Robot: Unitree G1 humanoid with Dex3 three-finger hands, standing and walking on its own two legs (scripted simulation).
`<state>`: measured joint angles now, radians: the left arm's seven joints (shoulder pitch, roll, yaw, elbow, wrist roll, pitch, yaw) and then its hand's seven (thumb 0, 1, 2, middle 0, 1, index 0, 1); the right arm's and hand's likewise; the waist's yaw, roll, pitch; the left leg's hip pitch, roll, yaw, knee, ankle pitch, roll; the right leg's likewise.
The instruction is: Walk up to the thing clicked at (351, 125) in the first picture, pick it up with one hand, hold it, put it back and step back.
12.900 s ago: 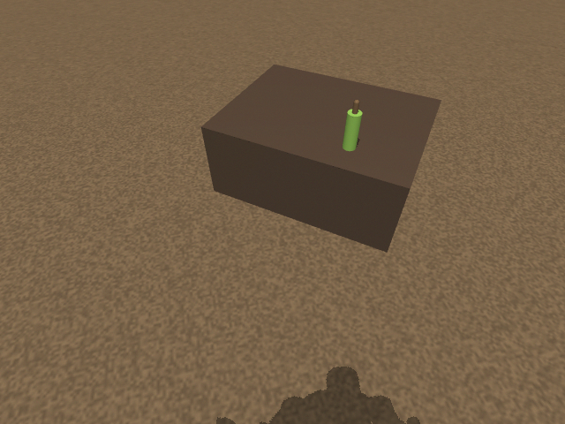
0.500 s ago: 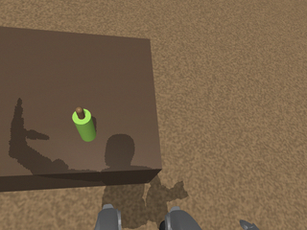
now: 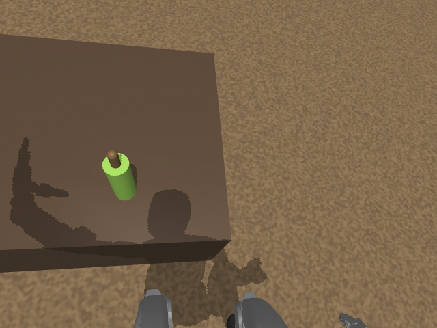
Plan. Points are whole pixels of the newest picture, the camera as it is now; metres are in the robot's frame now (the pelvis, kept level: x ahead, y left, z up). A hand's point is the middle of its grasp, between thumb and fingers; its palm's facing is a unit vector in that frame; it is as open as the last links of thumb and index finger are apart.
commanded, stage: go down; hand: left
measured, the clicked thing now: (119, 174) +0.48 +0.20 -0.19
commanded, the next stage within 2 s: approach in 0.74 s
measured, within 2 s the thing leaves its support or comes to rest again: neither
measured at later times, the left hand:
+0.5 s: hand out of the picture +0.41 +0.40 +0.08, palm faces +0.21 -0.98 +0.03, open 17.1 cm
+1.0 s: hand out of the picture +0.41 +0.40 +0.06, palm faces +0.21 -0.98 +0.04, open 17.4 cm
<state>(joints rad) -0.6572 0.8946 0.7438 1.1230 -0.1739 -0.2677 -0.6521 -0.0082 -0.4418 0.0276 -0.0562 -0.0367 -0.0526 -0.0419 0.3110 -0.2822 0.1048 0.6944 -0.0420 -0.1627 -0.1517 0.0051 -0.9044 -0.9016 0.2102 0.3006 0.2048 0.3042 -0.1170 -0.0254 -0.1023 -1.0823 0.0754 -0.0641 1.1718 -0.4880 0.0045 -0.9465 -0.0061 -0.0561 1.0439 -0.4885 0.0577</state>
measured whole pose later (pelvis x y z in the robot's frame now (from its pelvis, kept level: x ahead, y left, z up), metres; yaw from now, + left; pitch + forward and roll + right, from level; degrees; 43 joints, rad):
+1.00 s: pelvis +0.00 +0.00 -0.01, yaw +0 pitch +24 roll -7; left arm -0.70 0.91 0.74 1.15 -0.21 -0.29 -0.67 -0.01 -0.51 0.01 -0.06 -0.04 -0.07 -0.03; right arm 0.30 -0.29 0.11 0.68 -0.04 -0.17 -0.15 0.00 -0.89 -0.90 0.21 0.30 0.20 0.30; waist -0.12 -0.03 -0.10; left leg -1.14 0.07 -0.08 1.21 -0.50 0.00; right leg -1.00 -0.01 -0.06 1.09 -0.51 0.05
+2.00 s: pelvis -0.07 -0.03 -0.22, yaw -4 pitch +34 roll -6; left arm -0.87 0.58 0.59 1.06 -0.10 -0.44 -0.24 -0.01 -0.61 0.00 -0.04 -0.07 -0.08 -0.04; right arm 0.21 -0.25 0.07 0.66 -0.07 0.00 0.02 0.00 -0.92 -0.90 0.21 0.30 0.20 0.30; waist -0.16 0.02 -0.16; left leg -1.97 0.08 -0.12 1.98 -0.62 -0.03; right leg -1.87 0.02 -0.03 1.95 -0.68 0.04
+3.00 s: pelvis -0.06 -0.03 -0.22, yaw -4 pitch +35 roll -5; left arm -0.84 0.48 0.51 0.97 -0.07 -0.48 -0.11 -0.01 -0.30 0.30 -0.54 -0.45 -0.56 -0.43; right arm 0.19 -0.25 0.03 0.65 -0.07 0.04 0.04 0.00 -0.93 -0.90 0.21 0.30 0.20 0.30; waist -0.14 0.00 -0.15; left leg -1.95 0.08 -0.11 1.98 -0.65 -0.04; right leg -1.86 0.03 -0.03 1.95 -0.70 0.04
